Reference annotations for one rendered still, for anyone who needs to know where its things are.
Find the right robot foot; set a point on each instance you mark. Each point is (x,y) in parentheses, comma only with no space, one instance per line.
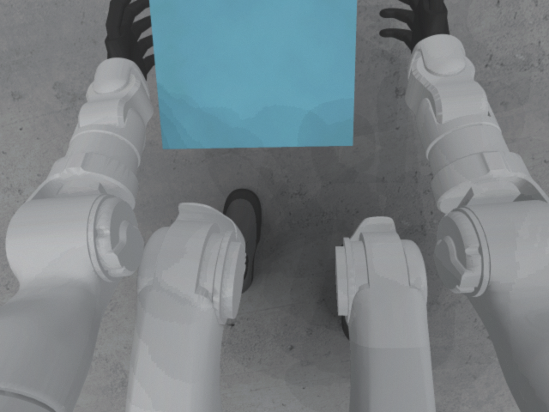
(344,324)

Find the left robot upper arm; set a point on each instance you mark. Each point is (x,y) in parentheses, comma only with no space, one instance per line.
(69,255)

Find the carton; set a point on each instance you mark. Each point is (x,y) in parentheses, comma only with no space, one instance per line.
(255,73)

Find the robot left hand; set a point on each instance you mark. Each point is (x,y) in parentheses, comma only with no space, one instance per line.
(122,36)

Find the robot right hand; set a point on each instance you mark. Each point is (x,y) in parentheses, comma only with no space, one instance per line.
(427,18)

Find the robot left shin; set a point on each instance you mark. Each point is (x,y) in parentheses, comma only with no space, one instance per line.
(187,212)

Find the right robot upper arm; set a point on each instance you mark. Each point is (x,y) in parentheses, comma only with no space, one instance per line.
(497,254)

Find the robot right forearm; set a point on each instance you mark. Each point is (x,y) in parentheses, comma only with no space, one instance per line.
(470,161)

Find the robot left forearm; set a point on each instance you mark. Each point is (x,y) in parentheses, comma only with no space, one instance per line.
(106,147)

